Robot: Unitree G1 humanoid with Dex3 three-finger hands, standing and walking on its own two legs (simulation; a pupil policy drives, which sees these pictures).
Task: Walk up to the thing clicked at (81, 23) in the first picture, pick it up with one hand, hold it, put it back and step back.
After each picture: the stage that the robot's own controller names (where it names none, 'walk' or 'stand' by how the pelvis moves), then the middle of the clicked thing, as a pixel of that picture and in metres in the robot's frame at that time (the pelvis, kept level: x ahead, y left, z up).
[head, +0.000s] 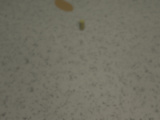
stand; (82, 24) +1.63 +0.02 -0.72
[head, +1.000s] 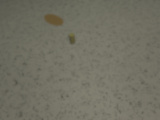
walk; (72, 38) +1.49 +0.23 -0.71
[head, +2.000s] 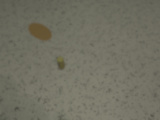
walk; (61, 62) +0.95 +0.30 -0.72
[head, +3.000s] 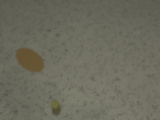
walk; (56, 107) +0.53 +0.21 -0.69
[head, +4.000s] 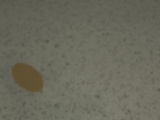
stand; out of the picture +0.31 +0.18 -0.69
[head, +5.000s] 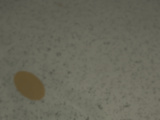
stand; out of the picture +0.28 +0.17 -0.72
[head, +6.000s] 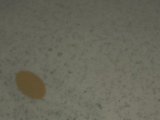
stand; out of the picture +0.30 +0.17 -0.73
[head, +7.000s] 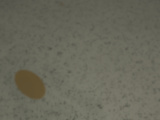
stand; out of the picture +0.28 +0.17 -0.73
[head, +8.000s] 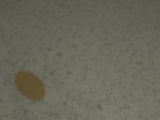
stand; out of the picture +0.28 +0.17 -0.73
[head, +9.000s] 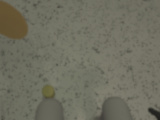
go down; (48, 92) +0.35 +0.16 -0.48
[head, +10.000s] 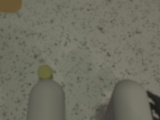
go down; (45, 74) +0.39 +0.17 -0.33
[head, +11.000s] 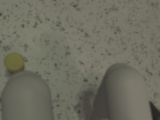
close in; (15, 64) +0.38 +0.19 -0.25
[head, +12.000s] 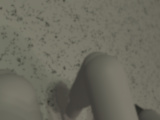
close; out of the picture +0.39 +0.21 -0.23
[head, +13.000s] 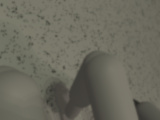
lift; out of the picture +0.39 +0.20 -0.22
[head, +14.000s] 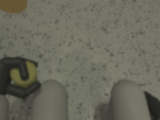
lift; (26, 79) +0.31 +0.20 -0.06
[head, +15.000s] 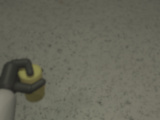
hold; (32, 83) +0.32 +0.18 +0.05
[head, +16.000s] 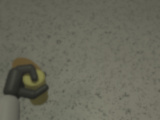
hold; (36, 88) +0.32 +0.17 +0.00
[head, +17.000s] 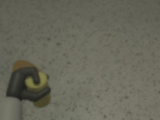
hold; (39, 90) +0.31 +0.16 +0.00
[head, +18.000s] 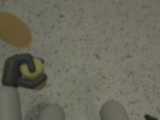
crouch; (35, 75) +0.36 +0.17 -0.07
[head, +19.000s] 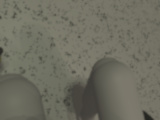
lower; out of the picture +0.41 +0.21 -0.19
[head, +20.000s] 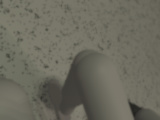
lower; out of the picture +0.43 +0.24 -0.23
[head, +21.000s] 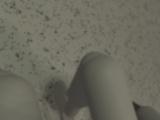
lower; out of the picture +0.41 +0.23 -0.23
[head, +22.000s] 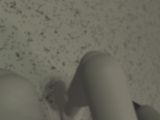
lower; out of the picture +0.41 +0.22 -0.23
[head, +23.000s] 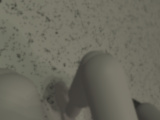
lower; out of the picture +0.41 +0.22 -0.22
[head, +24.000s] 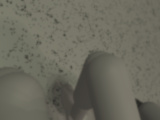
withdraw; out of the picture +0.38 +0.20 -0.22
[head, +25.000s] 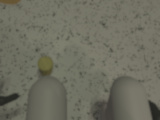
walk; (45, 66) +0.41 +0.16 -0.31
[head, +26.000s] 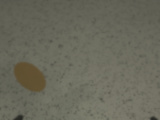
stand; out of the picture +0.33 +0.16 -0.65
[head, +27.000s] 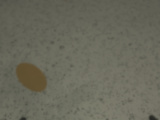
stand; out of the picture +0.34 +0.17 -0.67
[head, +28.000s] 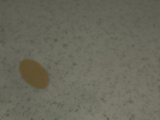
stand; out of the picture +0.34 +0.16 -0.69
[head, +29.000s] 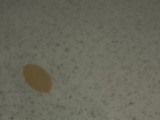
walk; out of the picture +0.34 +0.17 -0.72
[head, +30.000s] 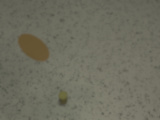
walk; (63, 97) +0.49 +0.11 -0.70
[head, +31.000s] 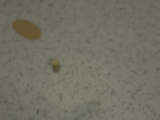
walk; (56, 65) +0.78 +0.25 -0.68
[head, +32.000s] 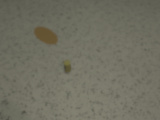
stand; (67, 66) +0.96 +0.16 -0.71
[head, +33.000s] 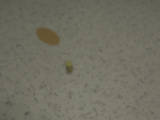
stand; (69, 67) +0.95 +0.16 -0.73
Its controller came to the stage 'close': yes
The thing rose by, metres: 0.72
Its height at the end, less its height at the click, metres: +0.00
